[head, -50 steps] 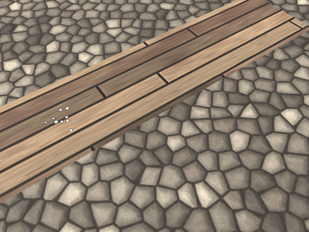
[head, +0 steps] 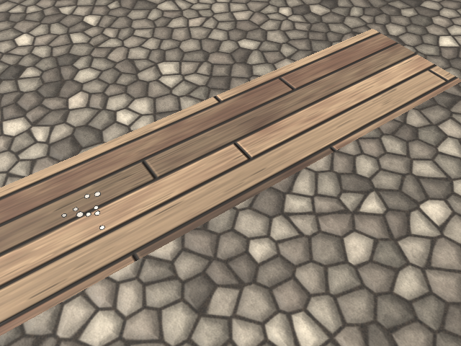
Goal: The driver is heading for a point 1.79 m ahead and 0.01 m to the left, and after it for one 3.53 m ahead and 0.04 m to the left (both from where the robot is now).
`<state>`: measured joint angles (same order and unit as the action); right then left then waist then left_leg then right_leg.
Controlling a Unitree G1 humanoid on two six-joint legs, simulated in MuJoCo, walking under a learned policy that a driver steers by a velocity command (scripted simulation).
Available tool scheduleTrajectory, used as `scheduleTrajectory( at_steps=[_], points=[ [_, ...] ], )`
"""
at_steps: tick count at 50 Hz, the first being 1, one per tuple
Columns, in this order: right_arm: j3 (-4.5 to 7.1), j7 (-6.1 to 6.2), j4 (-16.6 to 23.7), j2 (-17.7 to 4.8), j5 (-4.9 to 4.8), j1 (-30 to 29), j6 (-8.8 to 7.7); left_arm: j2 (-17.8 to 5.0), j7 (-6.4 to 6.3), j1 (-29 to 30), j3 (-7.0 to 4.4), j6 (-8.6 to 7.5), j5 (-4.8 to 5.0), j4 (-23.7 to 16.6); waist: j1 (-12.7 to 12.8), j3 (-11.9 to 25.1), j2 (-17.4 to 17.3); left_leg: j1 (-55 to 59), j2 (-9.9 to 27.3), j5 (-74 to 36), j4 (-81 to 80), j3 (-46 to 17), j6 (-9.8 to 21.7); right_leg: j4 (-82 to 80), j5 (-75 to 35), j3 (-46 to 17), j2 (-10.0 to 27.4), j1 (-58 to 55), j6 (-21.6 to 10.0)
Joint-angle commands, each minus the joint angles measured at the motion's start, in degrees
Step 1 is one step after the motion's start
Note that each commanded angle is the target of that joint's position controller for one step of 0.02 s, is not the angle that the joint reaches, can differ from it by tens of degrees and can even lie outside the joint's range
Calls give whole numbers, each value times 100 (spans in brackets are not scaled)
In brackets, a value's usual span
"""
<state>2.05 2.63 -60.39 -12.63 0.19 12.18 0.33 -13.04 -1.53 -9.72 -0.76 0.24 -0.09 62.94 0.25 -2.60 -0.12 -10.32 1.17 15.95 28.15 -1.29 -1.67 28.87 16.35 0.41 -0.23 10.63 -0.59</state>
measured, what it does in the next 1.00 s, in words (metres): lifts its right foot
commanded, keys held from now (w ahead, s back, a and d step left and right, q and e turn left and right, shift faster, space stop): no key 0.64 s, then w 0.36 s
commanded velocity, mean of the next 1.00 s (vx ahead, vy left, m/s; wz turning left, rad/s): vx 0.09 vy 0.00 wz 0.00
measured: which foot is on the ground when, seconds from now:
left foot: down 0.00-1.00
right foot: down 0.00-0.90, up 0.92-1.00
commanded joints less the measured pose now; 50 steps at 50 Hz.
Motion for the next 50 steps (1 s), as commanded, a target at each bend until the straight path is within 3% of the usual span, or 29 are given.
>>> scheduleTrajectory(
  at_steps=[1,32,33,34,35,37,38,40,42,44,45,46,47,48,49,50],
  points=[
    [78,23,70,-563,1,184,-44,-612,-22,-104,-89,-46,-1,-146,-8,27,17,-58,36,-861,-407,18,100,-609,-698,-188,191,182,-107],
    [-44,51,-327,-306,-22,743,-73,-339,-48,-785,-44,-66,21,-140,-22,-66,0,-253,27,-745,-452,51,83,-660,-731,-179,152,244,-150],
    [-60,54,-389,-231,-22,858,-66,-296,-55,-897,-36,-59,18,-86,-22,73,39,-197,-53,-259,-422,147,91,-726,-97,-158,114,188,-169],
    [-51,65,-402,-227,-52,880,-59,-393,-74,-937,-76,-40,55,-78,-2,-2,128,-330,-208,493,-217,311,134,-779,928,-199,87,261,-253],
    [-34,75,-356,-261,-76,835,-67,-566,-90,-970,-137,-31,102,-100,28,-161,289,-603,-330,1244,76,448,202,-903,2011,-414,209,421,-407],
    [-52,46,-156,-153,-74,560,-181,-835,-85,-1262,-239,-95,151,-125,181,-513,794,-1404,-340,1451,929,568,306,-1540,3374,-1574,1027,452,-876],
    [-78,-1,-65,-45,-84,453,-274,-1002,-76,-1407,-310,-151,161,-117,233,-571,1084,-1532,-195,1119,1558,495,358,-1890,3572,-2368,1574,510,-1193],
    [-32,-105,51,-131,-152,329,-426,-935,-67,-1225,-325,-266,101,-243,133,-726,975,-1895,141,1297,2280,153,554,-2128,3117,-2904,2000,594,-1435],
    [-10,-166,82,-146,-207,494,-537,-875,-39,-769,-322,-337,205,-449,-148,-648,824,-1507,306,1354,1350,81,746,-1932,2363,-2304,1785,640,-1130],
    [75,-180,-311,-136,-157,1265,-584,-866,-7,-409,-327,-289,289,-581,-526,-375,517,349,-218,62,-121,660,664,-1228,1591,-1111,982,1379,-751],
    [135,-190,-498,-221,-102,1746,-557,-754,5,-383,-298,-294,267,-628,-643,-238,166,987,-153,-91,-266,408,589,-461,1175,-697,666,1737,-609],
    [242,-161,-581,-589,-94,2485,-548,-347,60,-304,-180,-347,169,-717,-848,100,-1090,1693,969,646,-1063,-1268,866,1541,761,54,139,2405,-278],
    [325,-235,-546,-1189,-93,2917,-607,-146,58,-287,-151,-463,183,-936,-844,142,-1987,1998,2093,1538,-1949,-3629,1679,2930,1535,78,-330,3559,-218],
    [221,-246,-468,-910,-21,2462,-699,-306,68,-175,-180,-539,301,-984,-590,-270,-1276,1538,2341,2282,-2067,-4069,1904,3912,1426,-405,88,4029,-337],
    [134,-261,-271,-606,-44,1920,-762,-409,115,-116,-189,-605,339,-1004,-394,-582,-734,1377,2096,2183,-2025,-3419,1685,4186,733,-541,381,4338,-448],
    [93,-301,-145,-546,-56,1561,-777,-454,135,-176,-216,-650,274,-932,-260,-553,-514,1288,1779,1505,-2040,-2701,1445,4071,174,-459,534,4264,-472]
  ],
)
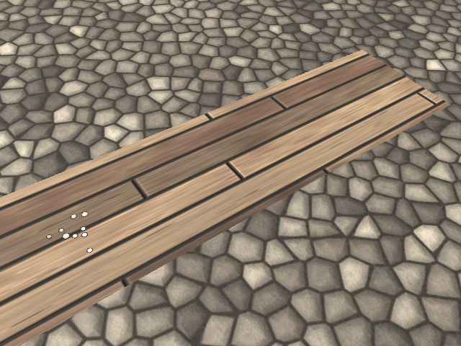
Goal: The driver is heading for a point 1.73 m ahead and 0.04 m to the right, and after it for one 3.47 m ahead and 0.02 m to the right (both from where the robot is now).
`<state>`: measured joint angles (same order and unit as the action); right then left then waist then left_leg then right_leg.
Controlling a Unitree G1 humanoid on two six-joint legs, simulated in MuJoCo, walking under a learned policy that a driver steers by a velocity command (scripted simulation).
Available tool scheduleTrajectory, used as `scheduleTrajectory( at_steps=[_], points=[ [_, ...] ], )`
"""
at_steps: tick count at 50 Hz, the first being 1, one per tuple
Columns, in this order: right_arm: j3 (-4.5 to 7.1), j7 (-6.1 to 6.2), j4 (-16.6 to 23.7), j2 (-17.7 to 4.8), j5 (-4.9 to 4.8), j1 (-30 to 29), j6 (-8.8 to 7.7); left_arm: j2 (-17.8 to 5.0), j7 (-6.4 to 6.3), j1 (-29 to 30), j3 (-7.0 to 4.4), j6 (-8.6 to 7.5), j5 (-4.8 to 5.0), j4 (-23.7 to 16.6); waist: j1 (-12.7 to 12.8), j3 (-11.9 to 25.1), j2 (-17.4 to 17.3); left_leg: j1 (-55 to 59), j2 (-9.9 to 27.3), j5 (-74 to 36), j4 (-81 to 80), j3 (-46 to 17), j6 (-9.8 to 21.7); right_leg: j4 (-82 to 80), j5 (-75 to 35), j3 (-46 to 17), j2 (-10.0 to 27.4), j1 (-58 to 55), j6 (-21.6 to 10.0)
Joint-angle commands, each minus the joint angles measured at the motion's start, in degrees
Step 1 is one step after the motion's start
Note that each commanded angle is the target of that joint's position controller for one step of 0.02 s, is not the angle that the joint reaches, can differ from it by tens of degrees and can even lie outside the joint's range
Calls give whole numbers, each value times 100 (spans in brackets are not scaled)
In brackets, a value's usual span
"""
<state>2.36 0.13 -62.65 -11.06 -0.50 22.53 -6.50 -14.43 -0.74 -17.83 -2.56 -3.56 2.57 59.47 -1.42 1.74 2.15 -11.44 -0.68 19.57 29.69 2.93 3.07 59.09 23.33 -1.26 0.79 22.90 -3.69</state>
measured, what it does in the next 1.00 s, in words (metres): walks ahead: right foot, then left foot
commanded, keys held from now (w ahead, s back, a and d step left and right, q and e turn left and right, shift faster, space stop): w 1.00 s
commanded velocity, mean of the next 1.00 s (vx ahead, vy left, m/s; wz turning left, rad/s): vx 0.47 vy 0.00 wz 0.00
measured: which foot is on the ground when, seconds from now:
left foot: down 0.00-0.38, up 0.40-0.90, down 0.92-1.00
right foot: up 0.00-0.36, down 0.38-0.94, up 0.96-1.00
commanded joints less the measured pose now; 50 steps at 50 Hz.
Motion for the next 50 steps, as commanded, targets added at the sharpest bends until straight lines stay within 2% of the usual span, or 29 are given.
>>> scheduleTrajectory(
  at_steps=[1,2,3,5,8,13,15,16,17,18,19,20,21,22,23,24,25,27,31,36,40,43,44,45,46,47,48,49,50],
  points=[
    [28,-80,168,-648,7,330,-79,-443,58,664,-96,-298,-78,-560,-12,-962,-644,1332,1738,299,-2221,-2535,772,694,-939,-250,550,2872,-140],
    [-24,-81,175,-480,27,378,-38,-501,87,716,-137,-297,-121,-549,-14,-895,-670,1281,1514,-496,-2233,-1997,620,403,-1200,-161,614,2612,-92],
    [-49,-60,139,-420,54,564,-1,-405,122,740,-136,-278,-131,-534,-42,-799,-754,1286,1356,-1163,-2213,-1610,568,224,-1387,-20,594,2436,-26],
    [-44,10,113,-525,80,822,52,-201,160,1039,-95,-222,-141,-643,-102,-764,-740,1302,1242,-2044,-2202,-1197,615,-214,-1666,169,545,2415,113],
    [-20,104,219,-736,87,824,99,-7,188,1974,9,-212,-123,-1023,-254,-931,-647,902,1128,-2238,-2381,-849,627,-1564,-2233,366,361,2015,230],
    [61,141,153,-864,-22,1058,107,-137,316,2709,49,-236,-60,-1371,-285,-1149,-772,1224,1392,-2441,-2430,-662,653,-2635,-2521,429,192,1570,70],
    [113,146,173,-934,-28,935,142,-288,366,2639,-1,-278,-65,-1438,-80,-982,-806,1640,1513,-3407,-2057,-553,554,-2870,-2305,432,98,1269,-112],
    [147,149,206,-1014,-9,842,166,-427,370,2381,-68,-291,-74,-1402,110,-711,-920,1807,1545,-4477,-1671,-502,490,-2860,-2150,512,-52,816,-208],
    [179,149,239,-1082,19,746,211,-613,349,1829,-170,-290,-71,-1271,421,-283,-1064,1871,1512,-5610,-996,-414,418,-2792,-2001,638,-256,64,-325],
    [167,139,293,-1052,48,629,257,-855,305,820,-316,-267,-48,-967,911,308,-1066,1560,1288,-6095,144,-243,270,-2852,-2058,694,-382,-1222,-492],
    [101,112,451,-936,107,521,254,-1187,240,-272,-430,-224,-103,-717,1314,1054,-721,179,1050,-4640,1827,-182,112,-2673,-1813,-336,512,-3123,-817],
    [-137,21,513,6,69,1295,128,-1597,245,-825,-502,-199,-233,-564,814,2110,948,-1978,-151,-261,4167,-331,-258,-3397,-333,-3403,2086,-5011,-1817],
    [-65,-29,447,-341,-91,1003,-67,-1114,255,-681,-359,-189,-216,-530,950,2111,928,-2630,-188,1089,5105,-1177,-131,-4295,60,-4470,2136,-4836,-1783],
    [48,-39,696,-721,-248,387,-166,-830,250,-39,-273,-219,-170,-609,784,1010,759,-3155,157,788,5299,-1034,-22,-4381,-220,-3503,1952,-3953,-1470],
    [68,7,819,-843,-250,-48,-206,-606,260,517,-198,-259,-175,-749,585,500,108,-2930,494,228,5041,-896,35,-4505,-935,-2614,1748,-2903,-1269],
    [130,68,844,-838,-173,-223,-176,-451,300,834,-151,-303,-245,-776,358,182,-199,-2606,704,-119,4671,-794,38,-4647,-1533,-2005,1533,-2033,-1127],
    [169,98,831,-758,-110,-100,-86,-287,323,960,-98,-336,-304,-746,121,92,-126,-2199,886,-307,4404,-833,58,-4811,-1770,-1537,1305,-1504,-1033],
    [159,126,830,-481,-93,76,73,-288,325,832,-87,-351,-280,-607,-47,-80,88,-1933,984,-343,4010,-771,36,-5106,-1846,-1135,1160,-979,-1080],
    [206,141,1217,-620,10,-852,149,-634,152,383,-145,-345,-272,-437,46,-489,19,-2714,1110,-1265,2821,-640,-214,-5416,-2054,-756,1126,-921,-1134],
    [123,17,1528,-490,-19,-2006,80,-780,53,-179,-162,-268,-188,-352,410,-569,7,-2505,768,-2593,870,-301,-268,-5373,-2283,-236,893,-1297,-828],
    [79,-124,1780,-545,-83,-2654,47,-824,39,-650,-191,-167,-137,-174,610,-707,31,-2679,627,-2339,213,-299,-192,-5044,-2281,-289,1204,-2165,-785],
    [130,-214,1866,-746,-96,-2546,-4,-928,13,-622,-250,-69,-134,-150,393,-568,173,-2329,486,-1694,-66,-261,34,-4565,-3002,-362,1453,-2687,-639],
    [199,-217,1791,-890,-93,-2181,-20,-976,11,-490,-263,-40,-140,-188,151,-334,258,-1741,316,-1535,-141,-119,139,-4126,-3903,-270,1394,-2711,-556],
    [331,-197,1537,-1113,-80,-1349,-24,-898,14,-381,-232,-5,-160,-230,-272,161,216,-633,123,-1570,-228,36,296,-3157,-4708,-42,1122,-2538,-419],
    [472,-149,1262,-1514,-19,-224,-21,-694,15,-366,-138,-5,-234,-358,-676,993,-93,1130,731,-1699,-1,-624,628,-1590,-4034,220,806,-1567,-220],
    [609,-144,1094,-2067,73,443,22,-6,65,-1017,61,-118,-242,-433,-467,1816,-1502,3321,2154,-678,-463,-3322,1534,707,-1384,440,-230,841,221],
    [458,-164,1112,-1600,44,444,29,-240,99,-915,26,-277,-153,-351,-526,2122,-1584,3521,2381,-319,-1205,-4584,1622,1541,865,-458,-318,1598,157],
    [350,-160,1183,-1278,0,-76,16,-709,123,-403,-101,-364,-2,-503,-437,1245,-1281,2847,2189,-356,-1227,-3715,1300,1860,591,-511,36,2105,43],
    [285,-153,1320,-1091,6,-588,18,-746,99,-26,-108,-393,13,-591,-288,704,-844,1961,1961,-862,-1330,-2871,1120,1675,53,-345,358,2022,1]
  ],
)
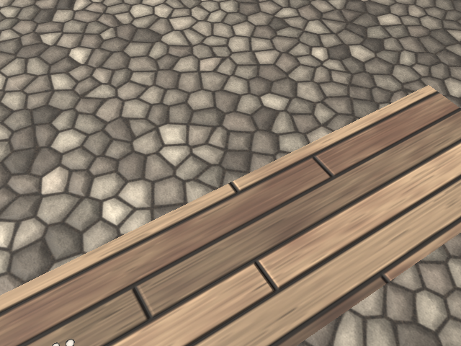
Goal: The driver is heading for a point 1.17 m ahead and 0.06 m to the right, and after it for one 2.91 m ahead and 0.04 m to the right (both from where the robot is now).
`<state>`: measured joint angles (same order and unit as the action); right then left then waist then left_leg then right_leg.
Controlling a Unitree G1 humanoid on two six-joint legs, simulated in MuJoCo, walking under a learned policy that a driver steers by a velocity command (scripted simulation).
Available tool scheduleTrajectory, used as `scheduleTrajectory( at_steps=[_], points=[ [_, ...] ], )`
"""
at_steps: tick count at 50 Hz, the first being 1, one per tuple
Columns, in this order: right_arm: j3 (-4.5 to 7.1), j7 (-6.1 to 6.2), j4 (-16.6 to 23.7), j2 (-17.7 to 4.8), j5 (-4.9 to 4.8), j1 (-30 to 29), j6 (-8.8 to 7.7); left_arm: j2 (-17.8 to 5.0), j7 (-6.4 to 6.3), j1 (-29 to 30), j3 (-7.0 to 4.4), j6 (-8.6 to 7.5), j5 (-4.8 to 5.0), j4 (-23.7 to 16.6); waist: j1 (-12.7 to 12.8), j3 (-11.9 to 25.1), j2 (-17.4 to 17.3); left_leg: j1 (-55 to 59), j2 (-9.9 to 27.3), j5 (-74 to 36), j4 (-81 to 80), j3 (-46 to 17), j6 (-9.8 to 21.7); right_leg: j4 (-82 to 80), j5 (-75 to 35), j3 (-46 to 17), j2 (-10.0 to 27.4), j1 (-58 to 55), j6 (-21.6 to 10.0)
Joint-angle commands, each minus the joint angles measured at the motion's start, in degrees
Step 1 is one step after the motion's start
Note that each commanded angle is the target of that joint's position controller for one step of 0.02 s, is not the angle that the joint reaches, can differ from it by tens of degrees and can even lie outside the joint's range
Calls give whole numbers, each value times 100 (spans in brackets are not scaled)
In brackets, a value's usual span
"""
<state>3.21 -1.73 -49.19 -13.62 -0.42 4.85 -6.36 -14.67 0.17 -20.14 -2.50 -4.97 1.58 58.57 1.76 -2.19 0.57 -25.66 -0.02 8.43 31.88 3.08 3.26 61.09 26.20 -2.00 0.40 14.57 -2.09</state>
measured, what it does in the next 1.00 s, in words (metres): walks ahead: right foot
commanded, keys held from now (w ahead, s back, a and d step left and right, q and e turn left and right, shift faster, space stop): w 1.00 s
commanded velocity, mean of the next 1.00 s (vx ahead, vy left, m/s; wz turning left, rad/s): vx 0.50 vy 0.00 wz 0.00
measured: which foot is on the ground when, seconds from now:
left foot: down 0.00-0.48, up 0.50-1.00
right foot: up 0.00-0.46, down 0.48-1.00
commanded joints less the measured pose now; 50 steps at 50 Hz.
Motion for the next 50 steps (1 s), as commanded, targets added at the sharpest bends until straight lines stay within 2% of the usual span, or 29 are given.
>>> scheduleTrajectory(
  at_steps=[1,2,3,4,6,9,13,16,18,20,21,22,23,24,25,26,27,28,29,30,31,33,36,40,44,46,48,49,50],
  points=[
    [157,12,15,-689,42,823,1,-664,-34,397,-146,-229,36,-528,-431,710,-391,2567,1675,-183,-1756,-2334,1009,1073,-632,-186,599,2619,-144],
    [105,-7,19,-526,85,648,-22,-599,-64,338,-186,-145,-17,-500,-228,536,-443,2041,1449,-437,-1956,-1901,906,743,-888,-218,774,2249,-143],
    [96,-26,-26,-484,101,635,-31,-452,-68,215,-178,-55,-29,-469,-119,484,-542,1742,1359,-517,-2123,-1698,908,566,-1029,-203,815,1982,-121],
    [110,-23,-84,-523,89,728,-50,-320,-73,141,-166,11,-42,-442,-73,441,-521,1587,1314,-704,-2241,-1534,970,432,-1104,-155,832,1894,-83],
    [151,36,-191,-695,82,919,-66,-318,-90,362,-188,75,-74,-537,-42,263,-440,1524,1286,-977,-2420,-1272,1045,14,-1493,-121,863,2158,11],
    [165,145,-307,-777,61,1201,-21,-324,-76,1025,-207,65,-130,-764,-180,79,-362,1749,1237,-1103,-2537,-1020,984,-998,-2374,-98,854,2616,134],
    [169,214,-438,-846,3,1536,18,-200,3,1821,-149,12,-95,-977,-419,-106,-402,1867,1080,-879,-2620,-648,815,-2296,-3256,137,615,2372,148],
    [188,228,-609,-877,-33,1855,71,-205,79,2291,-112,-11,-58,-1137,-570,-269,-393,2338,1247,-833,-2493,-628,808,-2768,-3176,179,513,2445,103],
    [216,249,-698,-901,-50,1959,129,-249,149,2496,-104,-47,-42,-1260,-577,-338,-407,2744,1435,-987,-2283,-668,775,-2974,-2876,142,493,2552,-6],
    [256,274,-726,-961,-68,1907,184,-359,205,2432,-130,-88,-33,-1305,-448,-264,-468,3027,1572,-1431,-2000,-697,689,-3136,-2449,183,416,2328,-148],
    [273,280,-710,-1009,-68,1816,210,-457,215,2217,-172,-104,-30,-1266,-303,-119,-541,3069,1570,-2055,-1749,-666,626,-3182,-2250,286,296,1914,-227],
    [278,282,-679,-1037,-73,1673,239,-599,207,1745,-255,-115,-41,-1143,-12,180,-599,3009,1449,-3038,-1193,-531,531,-3265,-2184,476,90,1153,-334],
    [226,279,-644,-909,-54,1608,266,-860,175,790,-403,-111,-55,-833,410,748,-501,2646,1125,-3494,-97,-298,373,-3268,-2286,558,-40,-170,-498],
    [130,279,-508,-730,44,1689,267,-1308,119,-283,-531,-100,-122,-609,712,1613,155,1404,747,-1956,1746,-24,148,-3137,-2334,-658,1002,-1988,-878],
    [-101,203,-486,100,41,2419,123,-1682,148,-623,-590,-78,-128,-473,288,2310,1698,-886,-378,2052,3715,-241,-219,-3892,-1333,-3497,2244,-3816,-1857],
    [18,172,-532,-492,-110,2051,-24,-1123,150,-553,-432,-80,-76,-500,493,2217,1175,-1571,-149,2491,4453,-1019,-123,-4352,-630,-3933,2137,-3730,-1723],
    [100,155,-348,-805,-234,1468,-113,-859,125,-15,-355,-101,-67,-609,434,1385,913,-1969,163,2023,4538,-917,-14,-4415,-849,-3043,1958,-3014,-1432],
    [106,195,-278,-820,-214,1143,-133,-705,119,472,-296,-109,-105,-733,260,967,389,-1760,486,1448,4278,-762,9,-4539,-1403,-2345,1754,-2151,-1267],
    [151,235,-262,-791,-117,980,-101,-537,134,783,-246,-118,-163,-776,91,626,201,-1478,667,1110,3903,-707,-11,-4705,-1919,-1850,1557,-1378,-1181],
    [175,245,-280,-706,-84,1101,-25,-397,145,886,-196,-133,-222,-762,-110,549,299,-1097,814,893,3674,-753,-7,-4876,-2160,-1514,1404,-935,-1117],
    [166,249,-303,-559,-79,1218,51,-372,156,852,-190,-141,-223,-713,-199,508,359,-892,852,806,3490,-739,-21,-5037,-2242,-1338,1337,-705,-1128],
    [155,268,-269,-415,-58,1172,155,-534,119,675,-225,-169,-180,-610,-267,322,319,-944,918,622,3080,-666,-104,-5281,-2490,-1023,1303,-457,-1203],
    [171,273,-53,-444,10,556,188,-722,10,418,-265,-149,-169,-511,-165,106,186,-1452,935,-231,2175,-619,-270,-5457,-2783,-717,1266,-577,-1184],
    [112,192,142,-309,-15,-197,147,-730,-48,116,-244,-99,-117,-412,50,-52,252,-1258,718,-1361,805,-397,-288,-5502,-2835,-188,991,-664,-935],
    [50,81,356,-297,-72,-878,116,-774,-59,-331,-256,-28,-71,-210,290,-255,246,-1295,549,-1387,89,-287,-244,-5349,-2741,-135,1169,-1261,-914],
    [40,7,480,-341,-88,-1088,81,-810,-76,-450,-283,38,-60,-126,300,-316,274,-1402,508,-1069,-125,-309,-142,-5124,-2950,-187,1368,-1695,-882],
    [69,-49,516,-467,-98,-987,46,-884,-99,-392,-321,94,-48,-105,141,-226,369,-1130,416,-651,-285,-271,9,-4820,-3508,-212,1510,-1979,-784],
    [121,-55,462,-587,-94,-717,33,-940,-106,-278,-340,116,-48,-131,-41,-48,454,-656,275,-459,-330,-161,97,-4517,-4272,-165,1494,-2019,-716],
    [214,-43,299,-748,-75,-135,26,-951,-108,-124,-340,144,-39,-167,-385,309,488,209,73,-462,-436,17,222,-3860,-5210,-6,1341,-1938,-612]
  ],
)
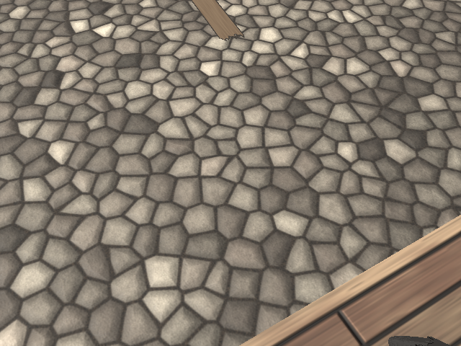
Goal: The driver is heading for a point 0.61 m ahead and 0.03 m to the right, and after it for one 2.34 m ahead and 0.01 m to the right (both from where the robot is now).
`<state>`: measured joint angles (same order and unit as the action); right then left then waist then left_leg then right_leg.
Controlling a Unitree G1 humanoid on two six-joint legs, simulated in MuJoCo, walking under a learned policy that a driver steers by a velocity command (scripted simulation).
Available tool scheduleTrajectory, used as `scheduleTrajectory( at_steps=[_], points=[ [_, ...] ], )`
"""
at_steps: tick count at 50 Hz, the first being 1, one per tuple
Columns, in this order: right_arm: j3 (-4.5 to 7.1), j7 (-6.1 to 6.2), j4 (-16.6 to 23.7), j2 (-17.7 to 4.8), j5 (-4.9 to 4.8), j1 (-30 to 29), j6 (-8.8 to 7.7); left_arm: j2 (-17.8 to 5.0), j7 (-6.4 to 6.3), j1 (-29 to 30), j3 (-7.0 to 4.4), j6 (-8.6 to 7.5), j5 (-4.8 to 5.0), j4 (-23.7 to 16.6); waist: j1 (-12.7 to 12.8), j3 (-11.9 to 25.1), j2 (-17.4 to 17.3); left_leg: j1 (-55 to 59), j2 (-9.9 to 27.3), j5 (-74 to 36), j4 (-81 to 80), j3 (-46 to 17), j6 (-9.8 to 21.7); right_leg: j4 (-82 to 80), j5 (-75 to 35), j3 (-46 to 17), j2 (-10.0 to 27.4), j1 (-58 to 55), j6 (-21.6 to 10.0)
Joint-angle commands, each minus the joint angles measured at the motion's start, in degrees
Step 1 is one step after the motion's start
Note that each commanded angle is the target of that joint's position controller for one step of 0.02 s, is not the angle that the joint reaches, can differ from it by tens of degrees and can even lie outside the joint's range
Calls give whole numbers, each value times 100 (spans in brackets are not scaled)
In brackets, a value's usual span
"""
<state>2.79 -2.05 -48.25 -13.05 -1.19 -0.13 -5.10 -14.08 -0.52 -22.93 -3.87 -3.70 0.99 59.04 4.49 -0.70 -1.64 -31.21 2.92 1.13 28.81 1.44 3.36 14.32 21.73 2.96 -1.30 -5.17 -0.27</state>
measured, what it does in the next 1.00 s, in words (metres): walks ahead: left foot, then right foot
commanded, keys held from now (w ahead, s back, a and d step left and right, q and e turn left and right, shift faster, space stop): w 1.00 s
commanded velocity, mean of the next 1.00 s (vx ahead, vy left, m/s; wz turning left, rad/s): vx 0.50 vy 0.00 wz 0.00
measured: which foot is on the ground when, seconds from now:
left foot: up 0.00-0.00, down 0.02-0.58, up 0.60-1.00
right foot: down 0.00-0.02, up 0.04-0.56, down 0.58-1.00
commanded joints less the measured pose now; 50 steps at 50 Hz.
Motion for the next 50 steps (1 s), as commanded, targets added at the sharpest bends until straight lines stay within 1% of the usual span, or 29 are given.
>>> scheduleTrajectory(
  at_steps=[1,2,3,4,5,6,7,8,10,13,15,19,24,26,27,28,29,30,31,32,33,34,35,37,39,41,43,46,50],
  points=[
    [404,28,-108,-1097,28,1363,-96,-863,-39,212,-145,34,-6,-268,-1076,779,589,2214,-204,100,-52,131,404,1970,-4881,-275,1194,560,-624],
    [517,93,-300,-1562,101,2404,-72,-649,-43,107,-45,22,-140,-416,-1314,1675,-270,4004,1025,31,67,-1349,794,3926,-2867,3,771,1886,-409],
    [519,33,-407,-1732,104,2517,-64,103,31,-582,155,-120,-66,-387,-876,2304,-1712,5532,2071,1198,-826,-4085,1676,5590,1048,-421,-255,3986,-143],
    [367,29,-347,-1170,50,2342,-73,-572,59,-114,10,-248,80,-367,-1061,1900,-1000,5251,1845,1787,-1107,-4036,1412,6178,1125,-1027,87,4614,-247],
    [297,52,-248,-941,44,1845,-90,-809,73,438,-54,-325,175,-539,-997,1123,-722,4484,1660,1485,-1193,-3146,1157,6172,586,-882,364,4901,-340],
    [251,50,-154,-844,87,1409,-100,-767,30,695,-58,-337,151,-572,-809,725,-183,3630,1460,857,-1346,-2521,1045,5910,49,-740,658,4649,-332],
    [213,35,-130,-697,138,1157,-111,-726,-6,806,-104,-299,62,-575,-650,415,-65,2951,1262,392,-1516,-2052,994,5565,-249,-701,819,4401,-305],
    [175,26,-150,-595,192,1084,-127,-625,-8,667,-116,-223,38,-550,-464,381,-206,2574,1138,206,-1680,-1769,953,5366,-450,-747,955,4046,-302],
    [179,32,-240,-617,163,1198,-149,-404,-20,555,-104,-96,29,-521,-348,276,-246,2237,1047,46,-1948,-1443,1020,4999,-563,-686,1021,3871,-241],
    [235,139,-359,-866,152,1461,-146,-425,-37,1107,-123,-33,-44,-723,-407,-8,-117,2220,1045,-158,-2205,-1151,1074,4202,-1270,-638,1073,4401,-71],
    [232,198,-420,-887,135,1616,-109,-395,-11,1465,-119,-48,-72,-836,-486,-87,-116,2319,944,-246,-2255,-908,976,3549,-1920,-598,1035,4552,-8],
    [229,243,-565,-925,76,1970,-77,-270,70,2232,-44,-95,-36,-1035,-728,-258,-156,2417,756,-167,-2295,-479,793,2318,-2794,-343,782,4264,-4],
    [276,268,-822,-998,28,2378,41,-337,221,2874,10,-155,20,-1319,-871,-462,-193,3321,1135,-359,-1915,-510,755,1660,-2355,-333,649,4430,-164],
    [314,292,-842,-1071,12,2308,97,-473,273,2736,-25,-193,32,-1340,-703,-357,-288,3586,1267,-917,-1611,-536,654,1506,-1931,-282,552,4115,-314],
    [330,299,-817,-1123,9,2190,121,-596,279,2442,-80,-209,30,-1278,-511,-166,-375,3613,1240,-1720,-1279,-479,583,1457,-1749,-154,401,3604,-403],
    [319,303,-785,-1104,-2,2043,151,-762,266,1793,-182,-215,9,-1087,-142,220,-381,3497,1046,-2621,-540,-290,464,1341,-1777,29,198,2668,-532],
    [250,305,-724,-937,32,2020,167,-1076,225,757,-332,-211,-22,-765,257,890,-217,2854,715,-2513,703,-53,280,1490,-1926,-135,328,1127,-740],
    [95,269,-594,-462,118,2533,107,-1641,179,-146,-469,-193,-133,-600,225,1859,858,801,40,-432,2944,214,-90,1495,-1611,-2261,1799,-1201,-1484],
    [-10,223,-661,-189,92,2715,-35,-1514,210,-325,-396,-171,-75,-524,149,2376,1682,-488,-654,3254,4156,-446,-207,518,-731,-4359,2426,-1939,-1941],
    [145,189,-571,-769,-73,2166,-139,-1100,207,17,-265,-185,-14,-573,200,1694,1252,-1149,-283,3148,4723,-818,-83,335,-149,-3937,2212,-1458,-1642],
    [174,192,-431,-905,-143,1713,-196,-899,192,555,-200,-195,-11,-705,85,991,967,-1339,27,2578,4643,-636,10,204,-346,-3156,2041,-606,-1418],
    [198,235,-410,-895,-96,1492,-191,-730,196,981,-140,-198,-66,-788,-87,577,578,-1100,286,2049,4337,-510,14,9,-758,-2563,1835,268,-1310],
    [238,268,-422,-834,-35,1494,-133,-572,213,1223,-91,-216,-134,-818,-290,310,569,-755,468,1710,4003,-521,5,-192,-1123,-2120,1629,942,-1226],
    [229,284,-481,-575,-8,1733,12,-491,229,1253,-63,-245,-156,-760,-511,253,683,-268,602,1446,3657,-528,-33,-506,-1384,-1697,1460,1487,-1229],
    [237,305,-416,-530,23,1573,87,-661,178,1066,-95,-274,-136,-664,-546,84,591,-452,646,1109,3261,-475,-135,-705,-1746,-1400,1424,1623,-1305],
    [256,312,-267,-570,76,1148,99,-783,101,848,-118,-267,-129,-582,-464,-59,467,-859,659,542,2635,-468,-254,-791,-2092,-1228,1423,1466,-1311],
    [245,279,-165,-515,91,820,77,-787,47,686,-106,-236,-112,-526,-391,-105,470,-950,606,-95,1978,-417,-309,-799,-2328,-961,1309,1335,-1206],
    [181,208,-10,-396,61,227,39,-808,12,419,-94,-212,-68,-440,-202,-233,491,-727,413,-770,1025,-211,-305,-843,-2309,-637,1161,1260,-1074],
    [108,86,220,-379,11,-429,0,-854,-3,-34,-112,-126,-27,-229,18,-447,450,-866,260,-670,346,-132,-244,-651,-2345,-604,1382,556,-1079]
  ],
)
